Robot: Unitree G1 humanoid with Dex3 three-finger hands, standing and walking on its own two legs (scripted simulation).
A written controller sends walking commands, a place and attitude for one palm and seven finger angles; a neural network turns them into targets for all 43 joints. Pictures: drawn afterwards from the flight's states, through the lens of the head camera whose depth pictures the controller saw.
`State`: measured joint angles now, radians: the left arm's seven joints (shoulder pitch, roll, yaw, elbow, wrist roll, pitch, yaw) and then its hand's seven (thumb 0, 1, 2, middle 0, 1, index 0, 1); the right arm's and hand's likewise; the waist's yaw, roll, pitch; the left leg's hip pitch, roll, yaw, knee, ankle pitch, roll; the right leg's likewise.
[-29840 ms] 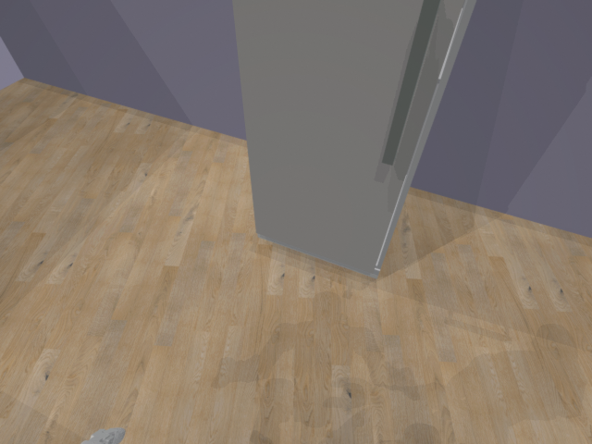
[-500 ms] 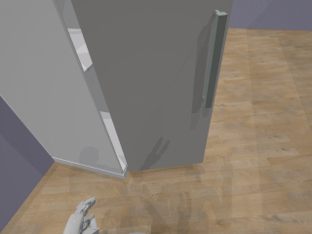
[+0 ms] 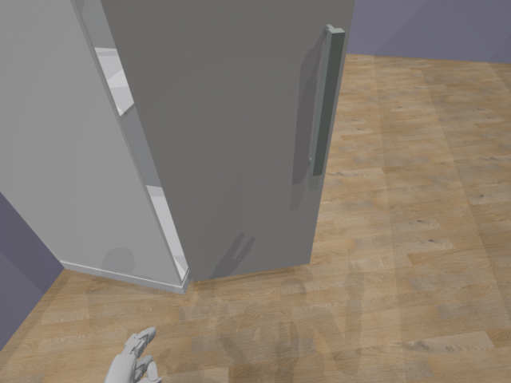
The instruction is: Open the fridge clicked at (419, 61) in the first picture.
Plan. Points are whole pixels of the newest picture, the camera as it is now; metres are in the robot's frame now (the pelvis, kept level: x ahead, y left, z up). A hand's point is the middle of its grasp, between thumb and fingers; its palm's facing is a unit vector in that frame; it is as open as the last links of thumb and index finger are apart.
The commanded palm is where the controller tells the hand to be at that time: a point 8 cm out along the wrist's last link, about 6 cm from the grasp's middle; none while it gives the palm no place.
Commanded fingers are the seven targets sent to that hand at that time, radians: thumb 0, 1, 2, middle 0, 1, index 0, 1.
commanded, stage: stop stepping back and stand still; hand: right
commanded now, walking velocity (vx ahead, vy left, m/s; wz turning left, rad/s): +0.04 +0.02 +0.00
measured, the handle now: (321, 109) +0.73 -0.09 +0.08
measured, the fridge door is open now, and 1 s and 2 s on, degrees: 68 68 68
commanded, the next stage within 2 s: let the arm hang, fingers relaxed in 0.72 s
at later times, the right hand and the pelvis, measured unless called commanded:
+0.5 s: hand out of the picture +0.26 -0.27 +0.17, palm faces +0.43 +0.74 -0.51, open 7.4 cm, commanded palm +0.20 -0.31 +0.18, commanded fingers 0.00 -0.90 -0.90 0.20 0.30 0.20 0.30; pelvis +0.06 +0.00 +0.00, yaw -1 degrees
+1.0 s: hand (429, 354) +0.23 -0.26 -0.08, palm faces +0.08 +0.92 -0.38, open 7.4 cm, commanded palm none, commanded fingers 0.00 -0.90 -0.90 0.20 0.30 0.20 0.30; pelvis +0.06 -0.02 -0.01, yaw -3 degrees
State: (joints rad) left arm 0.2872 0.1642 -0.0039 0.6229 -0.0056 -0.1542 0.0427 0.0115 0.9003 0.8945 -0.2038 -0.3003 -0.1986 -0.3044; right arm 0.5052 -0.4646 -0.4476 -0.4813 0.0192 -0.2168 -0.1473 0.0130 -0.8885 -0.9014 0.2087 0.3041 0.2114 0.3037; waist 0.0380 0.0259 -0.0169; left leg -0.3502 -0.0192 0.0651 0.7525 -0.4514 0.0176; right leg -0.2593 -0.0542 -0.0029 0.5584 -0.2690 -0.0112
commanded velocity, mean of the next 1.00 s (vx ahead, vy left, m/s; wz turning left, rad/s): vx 0.00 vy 0.00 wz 0.00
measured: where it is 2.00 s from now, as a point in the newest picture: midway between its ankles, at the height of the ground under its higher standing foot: outside the picture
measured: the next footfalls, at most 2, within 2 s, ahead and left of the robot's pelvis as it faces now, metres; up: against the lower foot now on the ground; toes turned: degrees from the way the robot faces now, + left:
none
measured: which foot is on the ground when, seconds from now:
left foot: down 0.00-1.00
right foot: down 0.00-1.00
